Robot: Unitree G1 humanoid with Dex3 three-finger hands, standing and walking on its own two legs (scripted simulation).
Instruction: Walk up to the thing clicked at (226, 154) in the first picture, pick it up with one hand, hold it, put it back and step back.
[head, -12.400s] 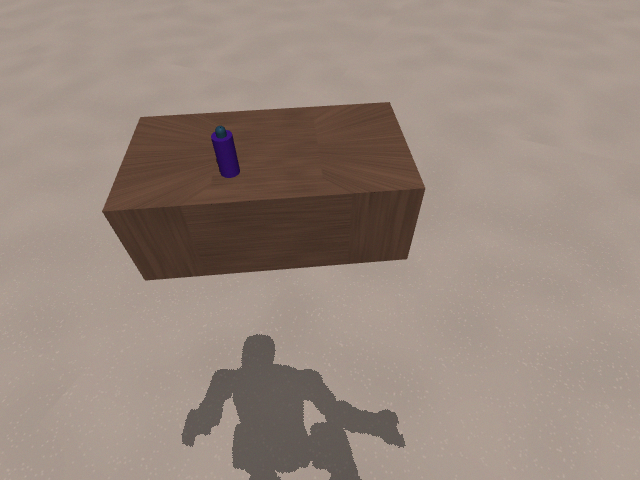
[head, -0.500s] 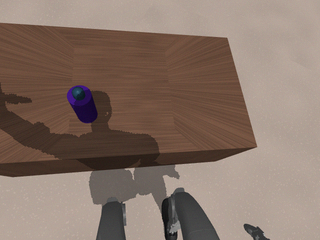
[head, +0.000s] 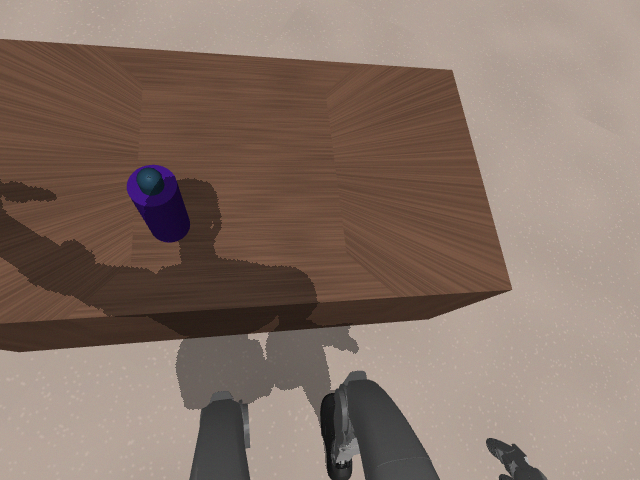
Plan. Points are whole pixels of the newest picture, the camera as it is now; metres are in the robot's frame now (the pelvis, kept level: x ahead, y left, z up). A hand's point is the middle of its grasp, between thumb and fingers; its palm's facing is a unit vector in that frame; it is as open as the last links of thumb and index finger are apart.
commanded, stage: go down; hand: left
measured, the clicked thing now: (160, 202) +0.52 +0.20 -0.18
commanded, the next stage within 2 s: none
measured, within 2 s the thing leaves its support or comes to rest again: neither
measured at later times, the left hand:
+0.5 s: hand out of the picture +0.46 +0.41 +0.09, palm faces +0.25 -0.97 -0.01, open 17.1 cm
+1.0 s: hand out of the picture +0.47 +0.41 +0.08, palm faces +0.25 -0.97 -0.01, open 17.1 cm
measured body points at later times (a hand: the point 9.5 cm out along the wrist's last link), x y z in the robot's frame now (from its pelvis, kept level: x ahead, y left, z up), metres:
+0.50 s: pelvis +0.00 +0.00 +0.00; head +0.18 +0.06 +0.41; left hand +0.44 +0.46 +0.09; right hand +0.05 -0.27 -0.08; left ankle +0.00 +0.11 -0.63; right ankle +0.05 -0.15 -0.63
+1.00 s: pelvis +0.00 +0.00 +0.00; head +0.19 +0.07 +0.41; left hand +0.45 +0.46 +0.09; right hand +0.05 -0.27 -0.09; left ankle +0.00 +0.11 -0.63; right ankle +0.05 -0.15 -0.63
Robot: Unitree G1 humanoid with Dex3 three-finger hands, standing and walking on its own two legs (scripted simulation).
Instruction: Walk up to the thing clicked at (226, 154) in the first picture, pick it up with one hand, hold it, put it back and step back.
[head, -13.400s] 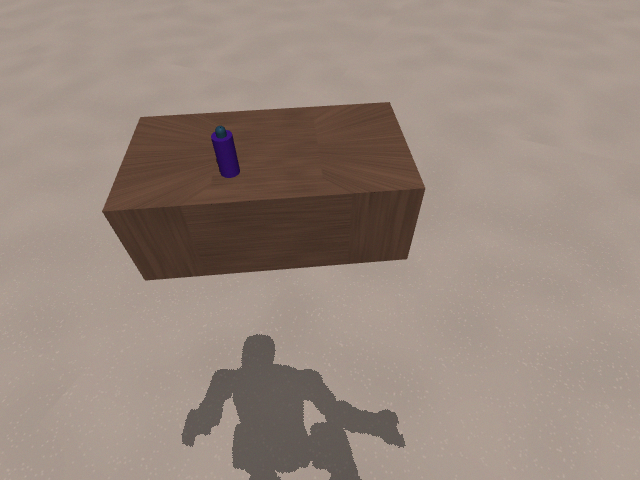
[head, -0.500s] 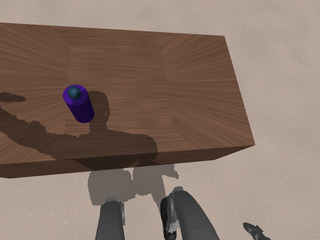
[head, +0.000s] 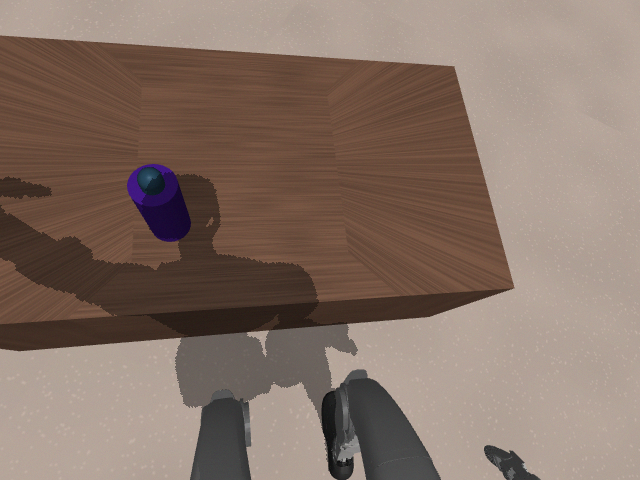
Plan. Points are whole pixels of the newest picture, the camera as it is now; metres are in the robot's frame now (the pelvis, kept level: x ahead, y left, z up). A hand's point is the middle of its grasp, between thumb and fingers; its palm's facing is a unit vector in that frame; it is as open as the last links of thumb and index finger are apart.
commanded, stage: go down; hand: left
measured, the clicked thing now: (160, 202) +0.52 +0.20 -0.18
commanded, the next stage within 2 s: approach in 1.04 s
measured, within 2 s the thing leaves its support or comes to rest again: neither
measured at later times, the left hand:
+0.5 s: hand out of the picture +0.46 +0.41 +0.08, palm faces +0.26 -0.97 -0.01, open 17.2 cm
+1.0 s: hand out of the picture +0.46 +0.41 +0.08, palm faces +0.25 -0.97 -0.01, open 17.3 cm
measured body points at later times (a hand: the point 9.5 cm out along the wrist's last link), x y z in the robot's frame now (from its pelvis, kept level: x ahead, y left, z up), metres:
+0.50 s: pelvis -0.01 +0.00 +0.00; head +0.18 +0.06 +0.40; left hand +0.44 +0.46 +0.08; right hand +0.04 -0.28 -0.09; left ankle +0.00 +0.11 -0.63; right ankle +0.04 -0.16 -0.63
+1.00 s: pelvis +0.00 +0.00 +0.00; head +0.18 +0.06 +0.40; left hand +0.44 +0.46 +0.08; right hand +0.04 -0.27 -0.09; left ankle +0.00 +0.11 -0.63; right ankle +0.04 -0.16 -0.63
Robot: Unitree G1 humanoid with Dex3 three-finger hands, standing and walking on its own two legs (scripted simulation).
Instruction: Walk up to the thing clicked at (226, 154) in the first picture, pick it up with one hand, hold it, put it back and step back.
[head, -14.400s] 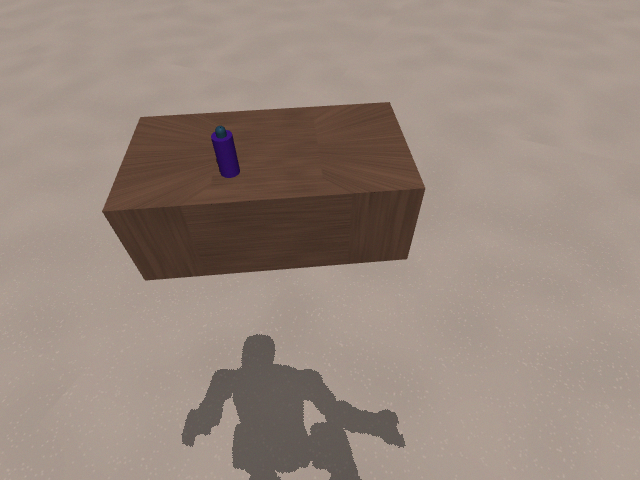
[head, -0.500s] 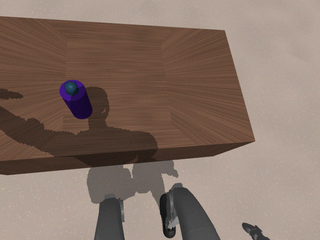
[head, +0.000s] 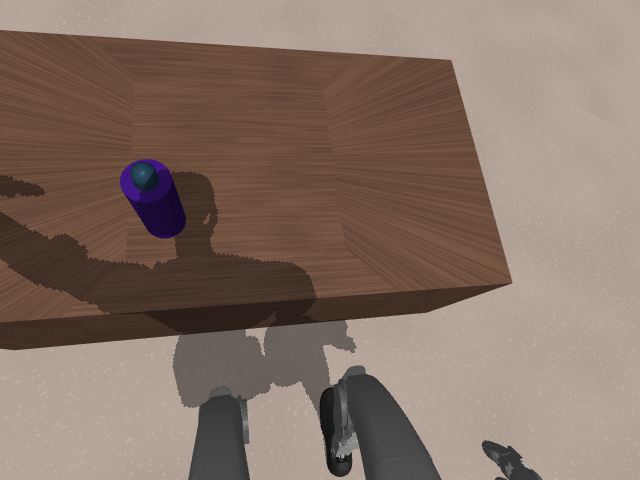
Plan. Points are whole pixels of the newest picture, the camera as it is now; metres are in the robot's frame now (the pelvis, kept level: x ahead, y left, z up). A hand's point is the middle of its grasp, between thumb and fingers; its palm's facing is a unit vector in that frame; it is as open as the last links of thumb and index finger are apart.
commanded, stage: go down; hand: left
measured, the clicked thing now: (154, 198) +0.52 +0.20 -0.18
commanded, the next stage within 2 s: approach in 0.04 s
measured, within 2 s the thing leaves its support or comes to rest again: neither
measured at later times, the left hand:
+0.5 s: hand out of the picture +0.47 +0.37 -0.01, palm faces +0.20 -0.98 +0.04, open 17.7 cm
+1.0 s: hand (130, 209) +0.51 +0.24 -0.20, palm faces +0.19 -0.98 +0.05, open 17.6 cm
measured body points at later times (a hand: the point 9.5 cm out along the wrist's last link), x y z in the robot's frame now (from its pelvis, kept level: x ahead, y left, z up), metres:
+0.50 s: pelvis -0.01 +0.00 -0.03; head +0.20 +0.07 +0.36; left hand +0.46 +0.42 -0.01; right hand +0.04 -0.27 -0.12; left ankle +0.00 +0.11 -0.63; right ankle +0.05 -0.16 -0.62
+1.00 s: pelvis -0.06 -0.01 -0.20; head +0.19 +0.03 +0.17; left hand +0.50 +0.29 -0.20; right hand -0.03 -0.27 -0.31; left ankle +0.00 +0.11 -0.63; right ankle +0.05 -0.16 -0.63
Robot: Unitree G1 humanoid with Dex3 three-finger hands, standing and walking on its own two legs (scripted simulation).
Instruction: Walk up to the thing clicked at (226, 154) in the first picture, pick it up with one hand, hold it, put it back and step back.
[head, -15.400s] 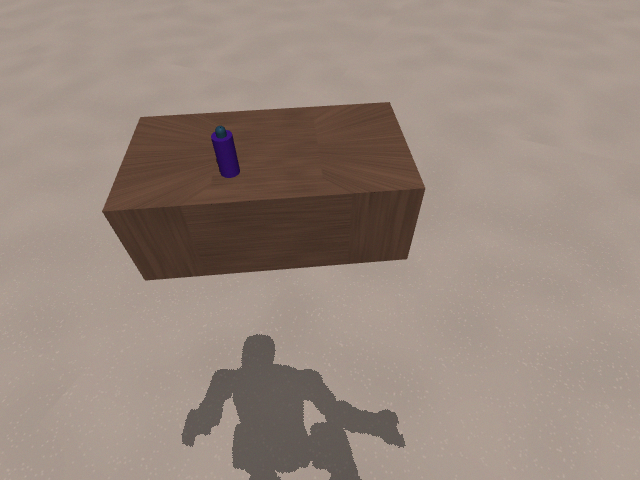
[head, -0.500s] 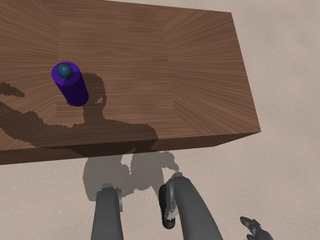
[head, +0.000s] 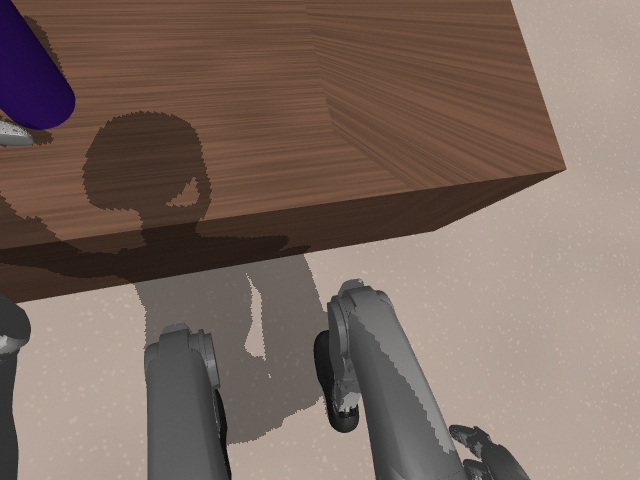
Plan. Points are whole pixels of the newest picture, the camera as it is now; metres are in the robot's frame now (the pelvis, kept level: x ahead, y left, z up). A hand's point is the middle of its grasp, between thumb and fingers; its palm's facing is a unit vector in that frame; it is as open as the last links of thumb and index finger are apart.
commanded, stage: close in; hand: left
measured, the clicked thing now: out of the picture +0.57 +0.23 +0.02
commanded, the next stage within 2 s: rest palm in 0.44 s
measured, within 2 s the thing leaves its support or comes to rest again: neither
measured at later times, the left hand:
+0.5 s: hand out of the picture +0.57 +0.25 +0.00, palm faces +0.23 -0.97 +0.01, open 17.6 cm
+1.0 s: hand (11, 65) +0.57 +0.23 -0.01, palm faces +0.23 -0.97 -0.02, open 16.3 cm
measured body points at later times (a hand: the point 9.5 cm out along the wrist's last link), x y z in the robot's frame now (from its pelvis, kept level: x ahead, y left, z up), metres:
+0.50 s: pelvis -0.01 +0.00 -0.01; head +0.23 +0.05 +0.37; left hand +0.56 +0.30 +0.01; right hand +0.01 -0.28 -0.11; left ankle +0.06 +0.13 -0.42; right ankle +0.11 -0.14 -0.42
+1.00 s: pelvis +0.00 +0.00 -0.01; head +0.24 +0.05 +0.37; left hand +0.56 +0.28 +0.00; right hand +0.04 -0.27 -0.12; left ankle +0.06 +0.13 -0.42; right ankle +0.11 -0.14 -0.42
